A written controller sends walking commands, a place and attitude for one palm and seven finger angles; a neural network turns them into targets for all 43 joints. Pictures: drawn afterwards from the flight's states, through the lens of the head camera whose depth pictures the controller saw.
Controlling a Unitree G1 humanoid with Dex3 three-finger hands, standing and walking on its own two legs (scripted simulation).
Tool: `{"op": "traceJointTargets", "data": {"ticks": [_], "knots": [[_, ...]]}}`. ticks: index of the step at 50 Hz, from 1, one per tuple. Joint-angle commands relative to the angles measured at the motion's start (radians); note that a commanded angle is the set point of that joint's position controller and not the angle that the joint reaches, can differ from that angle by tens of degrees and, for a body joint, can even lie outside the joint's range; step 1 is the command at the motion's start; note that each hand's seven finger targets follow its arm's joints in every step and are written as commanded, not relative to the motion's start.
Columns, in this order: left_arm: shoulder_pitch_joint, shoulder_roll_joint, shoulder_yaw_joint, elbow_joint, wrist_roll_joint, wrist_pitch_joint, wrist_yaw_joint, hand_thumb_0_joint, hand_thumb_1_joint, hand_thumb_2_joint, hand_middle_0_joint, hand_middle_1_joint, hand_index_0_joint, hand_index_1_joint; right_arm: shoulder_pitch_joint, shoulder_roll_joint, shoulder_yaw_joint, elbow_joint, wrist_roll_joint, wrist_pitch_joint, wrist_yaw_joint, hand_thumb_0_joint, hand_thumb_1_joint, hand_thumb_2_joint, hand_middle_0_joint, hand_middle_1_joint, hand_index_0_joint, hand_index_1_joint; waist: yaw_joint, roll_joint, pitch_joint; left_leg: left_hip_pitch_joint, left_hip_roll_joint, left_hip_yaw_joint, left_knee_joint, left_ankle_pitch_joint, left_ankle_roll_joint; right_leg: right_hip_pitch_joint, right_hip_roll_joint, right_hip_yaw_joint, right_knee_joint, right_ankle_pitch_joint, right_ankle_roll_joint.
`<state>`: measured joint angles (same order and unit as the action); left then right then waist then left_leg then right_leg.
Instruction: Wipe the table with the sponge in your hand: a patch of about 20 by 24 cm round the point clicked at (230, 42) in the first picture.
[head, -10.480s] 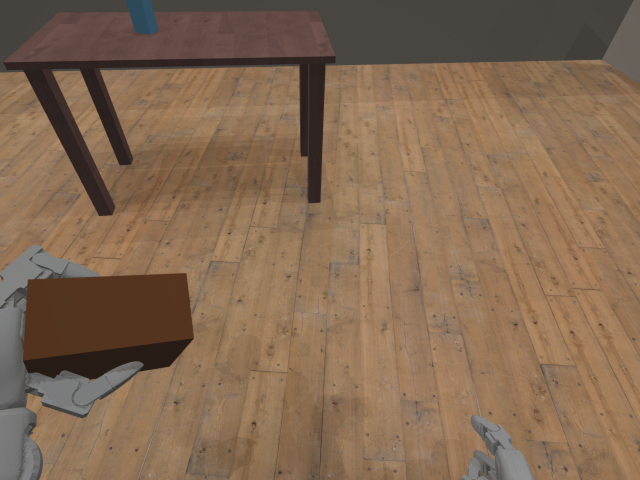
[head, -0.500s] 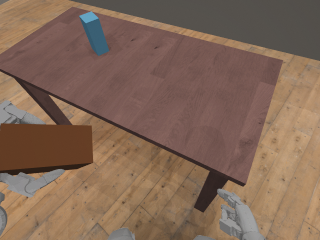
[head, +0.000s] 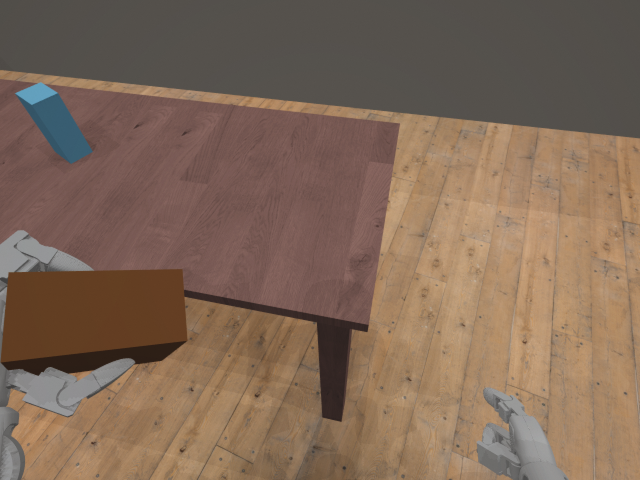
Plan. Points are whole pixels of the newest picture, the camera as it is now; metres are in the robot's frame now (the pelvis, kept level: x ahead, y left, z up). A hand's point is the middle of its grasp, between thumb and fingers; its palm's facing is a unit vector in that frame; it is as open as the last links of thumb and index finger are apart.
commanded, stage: turn to face it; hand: left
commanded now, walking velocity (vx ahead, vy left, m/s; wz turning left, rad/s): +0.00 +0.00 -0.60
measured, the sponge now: (125, 323) +0.23 +0.20 +0.15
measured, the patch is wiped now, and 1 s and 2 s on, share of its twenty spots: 0.00 0.00 0.00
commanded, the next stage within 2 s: come to a stop and stand still in 1.02 s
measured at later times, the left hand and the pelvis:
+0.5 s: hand (243, 328) +0.23 +0.09 +0.16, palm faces +0.05 -0.85 -0.52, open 10.6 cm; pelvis -0.06 -0.05 -0.02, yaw -18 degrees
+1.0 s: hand (293, 379) +0.19 +0.04 +0.15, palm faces +0.02 -0.87 -0.49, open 10.6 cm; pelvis -0.11 -0.08 -0.03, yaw -28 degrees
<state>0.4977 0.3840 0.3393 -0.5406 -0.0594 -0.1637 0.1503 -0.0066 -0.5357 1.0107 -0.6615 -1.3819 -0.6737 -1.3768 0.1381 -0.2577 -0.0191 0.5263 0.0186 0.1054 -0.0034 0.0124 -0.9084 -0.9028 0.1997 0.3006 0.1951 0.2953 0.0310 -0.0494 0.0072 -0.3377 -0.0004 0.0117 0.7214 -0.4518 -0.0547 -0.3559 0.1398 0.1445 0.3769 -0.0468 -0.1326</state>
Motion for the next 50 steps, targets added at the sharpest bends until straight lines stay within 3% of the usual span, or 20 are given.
{"op": "traceJointTargets", "data": {"ticks": [1,3,5,6,8,11,14,15,16,17,18,21,31,37,41,46,47,48,49,50], "knots": [[-0.086,0.197,0.155,-0.206,0.003,-0.066,0.014,0.000,0.100,1.300,-1.200,-1.600,-1.200,-1.600,-0.062,-0.075,-0.025,-0.147,0.001,-0.030,0.014,0.000,-0.900,-0.900,0.200,0.300,0.200,0.300,0.002,-0.038,-0.186,0.118,0.008,0.004,-0.196,0.001,0.029,0.085,-0.280,0.366,-0.166,-0.222,0.058],[-0.090,0.171,0.120,-0.201,0.008,-0.072,-0.006,0.000,0.100,1.300,-1.200,-1.600,-1.200,-1.600,-0.035,-0.080,-0.029,-0.158,0.000,-0.030,0.015,0.000,-0.900,-0.900,0.200,0.300,0.200,0.300,-0.017,0.024,-0.161,0.292,0.060,0.002,-0.339,0.031,0.072,-0.068,-0.195,0.314,-0.125,-0.305,0.127],[-0.127,0.173,0.139,-0.230,0.011,-0.083,-0.021,0.000,0.100,1.300,-1.200,-1.600,-1.200,-1.600,-0.068,-0.105,-0.041,-0.183,-0.011,-0.044,0.007,0.000,-0.900,-0.900,0.200,0.300,0.200,0.300,-0.014,0.242,-0.109,0.337,0.333,-0.212,-0.448,0.047,0.184,-0.240,-0.040,0.110,0.231,-0.342,0.190],[-0.181,0.219,0.163,-0.291,0.021,-0.087,-0.024,0.000,0.100,1.300,-1.200,-1.600,-1.200,-1.600,-0.083,-0.092,-0.052,-0.210,-0.004,-0.058,0.001,0.000,-0.900,-0.900,0.200,0.300,0.200,0.300,-0.005,0.288,-0.154,0.325,0.459,-0.261,-0.442,0.287,0.235,-0.262,-0.032,-0.012,0.548,-0.384,0.195],[-0.073,0.201,0.184,-0.220,0.014,-0.065,-0.030,0.000,0.100,1.300,-1.200,-1.600,-1.200,-1.600,-0.068,-0.055,-0.041,-0.196,-0.008,-0.081,-0.004,0.000,-0.900,-0.900,0.200,0.300,0.200,0.300,0.008,0.319,-0.067,0.067,0.440,-0.093,-0.419,0.327,0.249,-0.208,-0.112,-0.076,0.830,-0.409,0.185],[-0.124,0.137,0.101,-0.253,0.010,-0.056,-0.021,0.000,0.100,1.300,-1.200,-1.600,-1.200,-1.600,-0.027,-0.070,-0.024,-0.172,0.013,-0.124,0.000,0.000,-0.900,-0.900,0.200,0.300,0.200,0.300,-0.003,0.282,0.012,0.128,0.366,0.090,-0.317,0.504,0.143,-0.162,-0.158,-0.173,0.526,-0.415,0.180],[-0.178,0.158,0.109,-0.250,0.021,-0.046,-0.004,0.000,0.100,1.300,-1.200,-1.600,-1.200,-1.600,0.016,-0.099,-0.032,-0.157,0.011,-0.163,-0.002,0.000,-0.900,-0.900,0.200,0.300,0.200,0.300,-0.016,0.238,-0.045,0.156,0.320,0.125,-0.131,0.636,0.078,0.089,-0.094,-0.269,0.228,-0.236,0.178],[-0.205,0.179,0.130,-0.243,0.022,-0.044,0.000,0.000,0.100,1.300,-1.200,-1.600,-1.200,-1.600,0.016,-0.097,-0.031,-0.154,0.012,-0.169,-0.002,0.000,-0.900,-0.900,0.200,0.300,0.200,0.300,-0.015,0.167,-0.075,0.119,0.291,0.124,0.007,0.598,0.057,0.199,-0.108,-0.248,0.128,-0.124,0.162],[-0.209,0.206,0.142,-0.209,0.037,-0.039,0.006,0.000,0.100,1.300,-1.200,-1.600,-1.200,-1.600,0.016,-0.081,-0.028,-0.154,0.011,-0.170,-0.001,0.000,-0.900,-0.900,0.200,0.300,0.200,0.300,-0.021,-0.007,-0.089,-0.009,0.198,0.150,0.206,0.397,0.013,0.288,-0.226,-0.041,0.092,0.139,0.084],[-0.193,0.255,0.203,-0.215,0.026,-0.054,0.018,0.000,0.100,1.300,-1.200,-1.600,-1.200,-1.600,-0.038,-0.056,-0.016,-0.176,0.007,-0.172,-0.004,0.000,-0.900,-0.900,0.200,0.300,0.200,0.300,0.002,-0.210,-0.106,-0.193,0.073,0.118,0.395,-0.105,-0.027,0.343,-0.418,0.282,0.046,0.495,-0.027],[-0.123,0.264,0.227,-0.212,0.001,-0.053,0.020,0.000,0.100,1.300,-1.200,-1.600,-1.200,-1.600,-0.039,-0.065,-0.036,-0.173,0.014,-0.163,-0.006,0.000,-0.900,-0.900,0.200,0.300,0.200,0.300,0.008,-0.214,-0.167,-0.154,0.077,-0.029,0.497,-0.171,-0.022,0.270,-0.454,0.408,-0.020,0.342,-0.024],[0.015,0.256,0.267,-0.307,-0.017,-0.080,0.027,0.000,0.100,1.300,-1.200,-1.600,-1.200,-1.600,-0.067,-0.034,-0.004,-0.136,-0.006,-0.106,0.010,0.000,-0.900,-0.900,0.200,0.300,0.200,0.300,0.006,0.061,-0.216,-0.161,0.079,-0.066,0.471,-0.042,-0.026,0.280,-0.385,0.283,0.006,0.037,-0.046],[0.094,0.194,0.217,-0.189,-0.008,-0.075,0.029,0.000,0.100,1.300,-1.200,-1.600,-1.200,-1.600,-0.050,-0.063,-0.023,-0.128,0.004,-0.086,0.001,0.000,-0.900,-0.900,0.200,0.300,0.200,0.300,-0.003,-0.037,-0.177,-0.012,0.026,-0.006,-0.003,-0.011,0.006,0.171,-0.343,0.282,-0.070,-0.045,-0.036],[-0.013,0.193,0.158,-0.228,0.013,-0.071,0.011,0.000,0.100,1.300,-1.200,-1.600,-1.200,-1.600,-0.010,-0.088,-0.035,-0.137,0.003,-0.092,-0.019,0.000,-0.900,-0.900,0.200,0.300,0.200,0.300,-0.019,0.046,-0.132,0.224,0.075,-0.026,-0.304,0.028,0.075,-0.036,-0.242,0.252,-0.088,-0.340,0.077],[-0.090,0.231,0.197,-0.265,0.031,-0.075,0.006,0.000,0.100,1.300,-1.200,-1.600,-1.200,-1.600,-0.049,-0.074,-0.033,-0.163,0.011,-0.135,-0.046,0.000,-0.900,-0.900,0.200,0.300,0.200,0.300,0.008,0.331,-0.103,-0.006,0.364,-0.200,-0.470,-0.031,0.209,-0.009,-0.086,-0.039,0.497,-0.349,0.160],[-0.164,0.133,0.095,-0.178,0.032,-0.050,-0.003,0.000,0.100,1.300,-1.200,-1.600,-1.200,-1.600,0.006,-0.083,-0.026,-0.120,0.013,-0.202,-0.038,0.000,-0.900,-0.900,0.200,0.300,0.200,0.300,-0.010,0.229,0.006,-0.001,0.282,0.027,-0.220,0.345,0.117,0.054,-0.126,-0.192,0.269,-0.299,0.170],[-0.200,0.143,0.099,-0.176,0.038,-0.060,0.000,0.000,0.100,1.300,-1.200,-1.600,-1.200,-1.600,0.001,-0.086,-0.026,-0.111,0.010,-0.211,-0.036,0.000,-0.900,-0.900,0.200,0.300,0.200,0.300,-0.013,0.183,-0.003,-0.015,0.255,0.018,-0.123,0.336,0.091,0.113,-0.149,-0.162,0.141,-0.188,0.154],[-0.226,0.169,0.114,-0.163,0.044,-0.067,0.005,0.000,0.100,1.300,-1.200,-1.600,-1.200,-1.600,0.009,-0.070,-0.024,-0.108,0.009,-0.214,-0.034,0.000,-0.900,-0.900,0.200,0.300,0.200,0.300,-0.031,0.016,-0.028,-0.044,0.167,0.061,0.034,0.230,0.049,0.147,-0.253,0.011,0.055,0.050,0.096],[-0.220,0.190,0.123,-0.142,0.035,-0.056,0.009,0.000,0.100,1.300,-1.200,-1.600,-1.200,-1.600,-0.005,-0.054,-0.032,-0.122,0.015,-0.215,-0.035,0.000,-0.900,-0.900,0.200,0.300,0.200,0.300,-0.023,-0.234,-0.081,-0.131,0.031,0.085,0.240,-0.048,0.002,0.172,-0.418,0.335,-0.039,0.147,0.008],[-0.193,0.196,0.137,-0.161,0.022,-0.056,0.007,0.000,0.100,1.300,-1.200,-1.600,-1.200,-1.600,-0.025,-0.076,-0.047,-0.124,0.013,-0.210,-0.034,0.000,-0.900,-0.900,0.200,0.300,0.200,0.300,-0.008,-0.210,-0.086,-0.107,0.022,-0.017,0.381,-0.106,0.007,0.126,-0.453,0.442,-0.135,0.078,0.033]]}}
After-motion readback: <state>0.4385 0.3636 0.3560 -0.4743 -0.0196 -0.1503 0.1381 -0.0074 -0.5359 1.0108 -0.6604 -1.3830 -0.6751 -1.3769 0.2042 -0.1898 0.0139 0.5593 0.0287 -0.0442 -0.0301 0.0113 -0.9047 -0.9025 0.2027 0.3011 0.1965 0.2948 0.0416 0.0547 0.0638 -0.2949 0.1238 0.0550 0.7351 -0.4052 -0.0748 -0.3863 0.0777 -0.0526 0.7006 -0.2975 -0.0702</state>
